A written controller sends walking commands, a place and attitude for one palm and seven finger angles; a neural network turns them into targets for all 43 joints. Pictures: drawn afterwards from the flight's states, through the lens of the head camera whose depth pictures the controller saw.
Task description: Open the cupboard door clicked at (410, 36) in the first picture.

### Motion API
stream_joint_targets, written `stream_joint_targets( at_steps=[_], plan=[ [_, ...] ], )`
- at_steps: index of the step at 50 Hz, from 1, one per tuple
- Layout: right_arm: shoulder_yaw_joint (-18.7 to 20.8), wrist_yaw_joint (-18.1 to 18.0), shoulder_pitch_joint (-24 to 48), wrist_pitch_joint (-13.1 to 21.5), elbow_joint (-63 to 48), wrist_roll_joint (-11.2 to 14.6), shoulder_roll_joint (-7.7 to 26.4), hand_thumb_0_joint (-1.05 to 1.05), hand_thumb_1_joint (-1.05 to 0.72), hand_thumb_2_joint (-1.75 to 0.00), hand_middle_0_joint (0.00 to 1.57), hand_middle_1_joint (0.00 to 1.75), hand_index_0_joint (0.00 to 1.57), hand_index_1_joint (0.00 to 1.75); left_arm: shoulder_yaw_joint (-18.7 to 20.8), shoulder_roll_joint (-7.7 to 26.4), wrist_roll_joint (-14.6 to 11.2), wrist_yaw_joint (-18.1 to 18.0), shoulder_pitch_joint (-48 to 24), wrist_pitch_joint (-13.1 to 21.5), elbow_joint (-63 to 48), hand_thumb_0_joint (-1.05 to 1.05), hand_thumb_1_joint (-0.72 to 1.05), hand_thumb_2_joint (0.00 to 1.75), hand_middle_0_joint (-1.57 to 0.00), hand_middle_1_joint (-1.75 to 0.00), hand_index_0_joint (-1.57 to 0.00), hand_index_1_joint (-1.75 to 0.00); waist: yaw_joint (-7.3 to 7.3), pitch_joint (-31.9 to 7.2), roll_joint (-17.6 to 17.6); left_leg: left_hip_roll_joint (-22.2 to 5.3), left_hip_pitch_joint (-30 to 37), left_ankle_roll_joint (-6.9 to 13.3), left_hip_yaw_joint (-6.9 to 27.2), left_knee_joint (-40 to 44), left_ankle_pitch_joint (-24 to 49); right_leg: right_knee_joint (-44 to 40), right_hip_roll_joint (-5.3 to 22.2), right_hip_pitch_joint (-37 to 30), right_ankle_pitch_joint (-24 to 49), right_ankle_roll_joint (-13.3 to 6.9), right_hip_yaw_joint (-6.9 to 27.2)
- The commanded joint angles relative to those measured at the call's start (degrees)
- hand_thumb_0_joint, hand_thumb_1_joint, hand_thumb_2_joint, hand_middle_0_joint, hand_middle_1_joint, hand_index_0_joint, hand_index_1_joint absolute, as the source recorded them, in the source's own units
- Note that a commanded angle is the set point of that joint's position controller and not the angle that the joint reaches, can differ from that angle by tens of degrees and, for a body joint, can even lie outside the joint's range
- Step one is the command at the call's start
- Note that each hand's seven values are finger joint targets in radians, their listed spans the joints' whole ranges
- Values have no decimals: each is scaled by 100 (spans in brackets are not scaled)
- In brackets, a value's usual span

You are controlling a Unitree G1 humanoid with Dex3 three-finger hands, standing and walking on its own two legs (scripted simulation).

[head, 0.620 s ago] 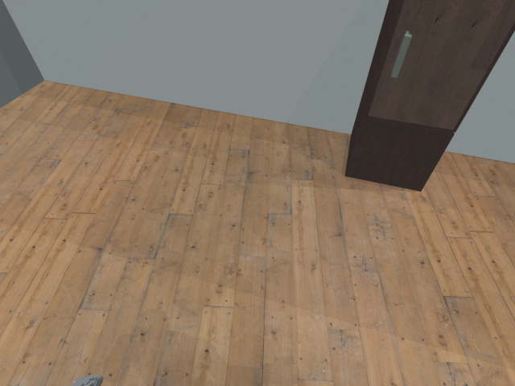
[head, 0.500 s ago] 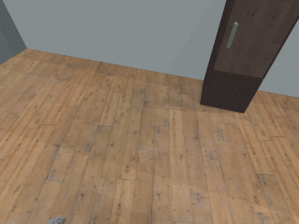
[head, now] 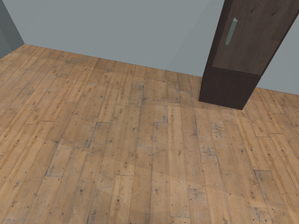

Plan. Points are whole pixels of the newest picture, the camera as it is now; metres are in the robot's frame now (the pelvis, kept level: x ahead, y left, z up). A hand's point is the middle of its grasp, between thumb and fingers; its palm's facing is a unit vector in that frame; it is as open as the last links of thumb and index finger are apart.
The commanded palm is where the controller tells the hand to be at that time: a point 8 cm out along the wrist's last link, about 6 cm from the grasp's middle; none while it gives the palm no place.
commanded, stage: stand and wait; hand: left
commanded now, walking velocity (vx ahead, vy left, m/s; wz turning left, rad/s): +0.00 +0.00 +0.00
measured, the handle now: (230, 31) +1.30 -0.48 -0.05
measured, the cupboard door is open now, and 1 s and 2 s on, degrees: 0 0 0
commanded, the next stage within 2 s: look at it before walking up in 0.20 s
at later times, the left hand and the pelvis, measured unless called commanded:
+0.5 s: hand out of the picture +0.08 +0.24 -0.15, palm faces -0.04 -0.94 -0.34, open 7.4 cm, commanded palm none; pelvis +0.00 +0.00 +0.00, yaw +0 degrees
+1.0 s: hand out of the picture +0.09 +0.25 -0.15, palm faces -0.04 -0.94 -0.35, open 7.4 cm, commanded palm none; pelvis +0.01 +0.00 +0.00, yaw -1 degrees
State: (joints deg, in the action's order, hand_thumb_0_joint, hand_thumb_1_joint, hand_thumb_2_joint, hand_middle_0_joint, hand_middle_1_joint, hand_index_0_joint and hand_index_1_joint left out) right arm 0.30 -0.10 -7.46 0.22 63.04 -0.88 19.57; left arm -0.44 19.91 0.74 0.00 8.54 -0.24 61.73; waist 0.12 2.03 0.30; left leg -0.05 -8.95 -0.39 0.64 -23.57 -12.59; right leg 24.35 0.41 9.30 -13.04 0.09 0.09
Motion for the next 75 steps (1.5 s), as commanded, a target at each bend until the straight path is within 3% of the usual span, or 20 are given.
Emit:
stream_joint_targets(
  at_steps=[1, 10, 21, 37, 41, 47, 51, 56, 59, 61, 62, 63, 64, 65, 66, 67, 68, 70, 72, 75],
  plan=[
    [199, -53, 359, 167, -405, 29, 1173, 0, -90, -90, 20, 30, 20, 30, 248, 1157, -21, -55, -354, 163, -397, 0, 90, 90, -20, -30, -20, -30, -17, -329, -28, -625, -39, 221, 521, 432, 581, -483, 640, -7, 452, -198, 601],
    [191, -40, 346, 161, -345, 32, 1183, 0, -90, -90, 20, 30, 20, 30, 246, 1165, -10, -47, -363, 158, -355, 0, 90, 90, -20, -30, -20, -30, -15, -254, 11, -623, -62, 217, 549, 518, 378, -578, 629, 95, 154, -186, 634],
    [196, -50, 381, 178, -323, 39, 1167, 0, -90, -90, 20, 30, 20, 30, 246, 1151, -11, -62, -366, 184, -351, 0, 90, 90, -20, -30, -20, -30, -13, -445, 10, -655, 130, 199, 492, 450, 900, -485, 656, -84, 859, -187, 594],
    [176, -58, 469, 169, -334, 41, 1188, 0, -90, -90, 20, 30, 20, 30, 249, 1158, -9, -55, -371, 178, -332, 0, 90, 90, -20, -30, -20, -30, -30, -362, -47, -671, 200, 190, 482, 542, 908, -578, 649, -109, 897, -177, 590],
    [180, -64, 438, 174, -325, 45, 1198, 0, -90, -90, 20, 30, 20, 30, 252, 1167, -11, -60, -368, 187, -324, 0, 90, 90, -20, -30, -20, -30, -12, -505, -27, -685, 303, 181, 459, 507, 1095, -545, 663, -200, 1136, -182, 585],
    [191, -74, 469, 161, -317, 40, 1203, 0, -90, -90, 20, 30, 20, 30, 259, 1179, -7, -54, -377, 172, -327, 0, 90, 90, -20, -30, -20, -30, -23, -311, -7, -693, 314, 168, 399, 521, 973, -593, 643, -58, 1109, -188, 637],
    [126, -130, -13, 8, -386, 20, 496, 0, -90, -90, 20, 30, 20, 30, 199, 531, -6, -86, 11, -71, -417, 0, 90, 90, -20, -30, -20, -30, 27, -318, 17, -754, 319, 39, 13, 61, 1021, -108, 557, 329, 1589, -128, 781],
    [329, -177, -85, -87, -814, 12, 616, 0, -90, -90, 20, 30, 20, 30, 331, 513, 37, -30, 177, -194, -844, 0, 90, 90, -20, -30, -20, -30, 33, -343, -132, -1024, 142, 180, -8, -237, 614, 639, 288, 946, 1424, -135, 848],
    [429, -184, -31, -86, -1022, 8, 675, 0, -90, -90, 20, 30, 20, 30, 383, 359, 36, 8, 306, -212, -1020, 0, 90, 90, -20, -30, -20, -30, 4, -424, -602, -1452, 19, 415, 213, -152, 613, 1555, 6, 1224, 945, -65, 600],
    [481, -168, 72, -46, -1125, -5, 678, 0, -90, -90, 20, 30, 20, 30, 419, 165, 33, 40, 396, -246, -1140, 0, 90, 90, -20, -30, -20, -30, -77, -353, -1200, -2063, -184, 835, 441, 117, 1222, 2591, -101, 1350, -1124, 78, 69],
    [493, -163, 148, -39, -1194, -13, 650, 0, -90, -90, 20, 30, 20, 30, 455, 126, 31, 55, 429, -260, -1190, 0, 90, 90, -20, -30, -20, -30, -96, -274, -1238, -2206, -486, 936, 389, 84, 1367, 2748, 72, 1160, -1540, 84, 53],
    [499, -166, 287, -41, -1253, -36, 629, 0, -90, -90, 20, 30, 20, 30, 489, 83, 36, 77, 600, -245, -1194, 0, 90, 90, -20, -30, -20, -30, -244, -222, -1118, -2114, -744, 823, 156, -241, 1484, 2388, 179, 834, -1422, 56, 60],
    [519, -160, 470, -66, -1328, -36, 625, 0, -90, -90, 20, 30, 20, 30, 531, 102, 51, 88, 996, -214, -1116, 0, 90, 90, -20, -30, -20, -30, -463, -247, -756, -1876, -1005, 552, -186, -934, 1197, 1708, 170, 413, -808, 31, 6],
    [503, -136, 461, -130, -1390, -8, 419, 0, -90, -90, 20, 30, 20, 30, 598, 359, 99, 69, 1337, -140, -1055, 0, 90, 90, -20, -30, -20, -30, -598, -197, 404, -1173, -1488, 54, -775, -2396, 152, 433, 546, 128, 401, -113, 740],
    [404, -103, 232, -144, -1603, 23, -128, 0, -90, -90, 20, 30, 20, 30, 685, 967, 143, -23, 1350, -39, -1127, 0, 90, 90, -20, -30, -20, -30, -427, -138, 2286, -149, -2822, -334, -776, -4046, -2187, -648, 1984, -18, 1718, -671, 3339],
    [423, -139, 339, -207, -1604, 38, 120, 0, -90, -90, 20, 30, 20, 30, 684, 879, 45, -97, 1361, -76, -1211, 0, 90, 90, -20, -30, -20, -30, -525, -295, 1636, -258, -2422, -222, 175, -4418, -2076, -1130, 1992, 457, 732, -914, 3550],
    [458, -125, 425, -194, -1552, 48, 81, 0, -90, -90, 20, 30, 20, 30, 671, 773, 58, -97, 893, -98, -1293, 0, 90, 90, -20, -30, -20, -30, -312, 27, 1189, -329, -2547, -196, 289, -4643, -1648, -1105, 1753, 700, -23, -990, 3427],
    [456, -97, 166, -165, -1381, -8, 88, 0, -90, -90, 20, 30, 20, 30, 602, 465, 41, -105, 454, -65, -1422, 0, 90, 90, -20, -30, -20, -30, -86, -141, 544, -458, -2311, -264, 220, -4433, -967, -820, 1363, 608, 317, -969, 2667],
    [436, -108, 0, -166, -1290, -12, -25, 0, -90, -90, 20, 30, 20, 30, 602, 390, 30, -97, 544, -29, -1384, 0, 90, 90, -20, -30, -20, -30, -72, -518, 531, -388, -2177, -336, 111, -4126, -831, -576, 1134, 179, 1072, -928, 2257],
    [408, -94, 12, -163, -1311, -40, -57, 0, -90, -90, 20, 30, 20, 30, 631, 347, 29, -69, 869, -8, -1249, 0, 90, 90, -20, -30, -20, -30, -194, -648, 513, -349, -2221, -378, 17, -3732, -809, -756, 980, -187, 303, -958, 2350]
  ],
)
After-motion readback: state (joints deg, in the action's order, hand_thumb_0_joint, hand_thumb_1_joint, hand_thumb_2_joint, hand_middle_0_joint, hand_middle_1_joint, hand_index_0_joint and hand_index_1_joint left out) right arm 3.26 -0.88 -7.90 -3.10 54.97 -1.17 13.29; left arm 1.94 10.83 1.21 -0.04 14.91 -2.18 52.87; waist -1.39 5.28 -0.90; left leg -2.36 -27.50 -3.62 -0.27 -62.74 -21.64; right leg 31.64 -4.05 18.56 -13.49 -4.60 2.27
